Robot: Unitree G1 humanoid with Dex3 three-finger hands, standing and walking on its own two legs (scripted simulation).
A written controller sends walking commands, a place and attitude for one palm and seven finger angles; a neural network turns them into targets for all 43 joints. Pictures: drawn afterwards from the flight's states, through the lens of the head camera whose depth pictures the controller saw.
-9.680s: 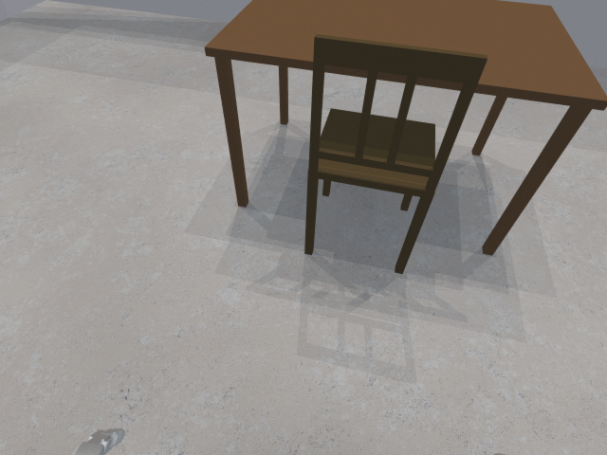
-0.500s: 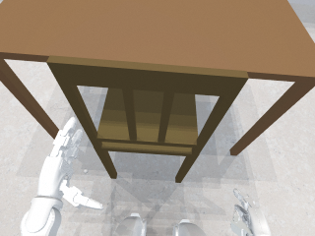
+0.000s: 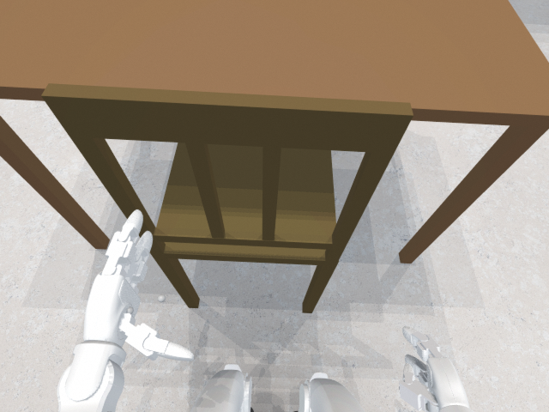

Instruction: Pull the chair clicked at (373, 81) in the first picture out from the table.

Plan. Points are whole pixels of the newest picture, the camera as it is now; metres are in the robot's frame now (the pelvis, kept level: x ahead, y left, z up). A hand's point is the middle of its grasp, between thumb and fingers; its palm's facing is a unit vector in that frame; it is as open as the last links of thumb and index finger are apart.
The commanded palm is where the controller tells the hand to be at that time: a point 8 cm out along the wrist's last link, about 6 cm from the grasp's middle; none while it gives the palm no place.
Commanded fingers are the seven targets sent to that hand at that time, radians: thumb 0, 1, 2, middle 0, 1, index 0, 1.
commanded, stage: aim the fingers beside a spindle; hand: left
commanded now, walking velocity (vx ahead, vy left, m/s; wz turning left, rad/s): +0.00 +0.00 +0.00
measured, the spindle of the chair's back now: (209, 196) +0.44 +0.13 +0.00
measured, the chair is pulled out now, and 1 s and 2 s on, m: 0.00 0.00 0.00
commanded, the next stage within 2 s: none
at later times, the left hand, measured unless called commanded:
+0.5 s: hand (189, 273) +0.30 +0.13 +0.02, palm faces +0.01 -1.00 +0.01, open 16.9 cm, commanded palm +0.27 +0.17 +0.01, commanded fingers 0.00 -0.50 0.30 -0.06 -0.08 -0.06 -0.08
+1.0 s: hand (224, 295) +0.28 +0.09 -0.01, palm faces -0.10 -0.99 +0.07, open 16.9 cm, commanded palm +0.28 +0.16 +0.01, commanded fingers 0.00 -0.50 0.30 -0.06 -0.08 -0.06 -0.08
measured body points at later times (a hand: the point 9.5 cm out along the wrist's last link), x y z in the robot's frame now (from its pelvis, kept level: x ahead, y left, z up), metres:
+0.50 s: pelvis +0.00 +0.00 -0.01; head +0.10 +0.01 +0.43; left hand +0.29 +0.19 +0.02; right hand +0.16 -0.23 -0.11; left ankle +0.02 +0.08 -0.64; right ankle +0.00 -0.08 -0.64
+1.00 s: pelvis +0.00 +0.01 -0.01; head +0.11 +0.03 +0.42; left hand +0.28 +0.14 -0.01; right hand +0.17 -0.22 -0.11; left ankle +0.02 +0.08 -0.64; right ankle +0.00 -0.08 -0.64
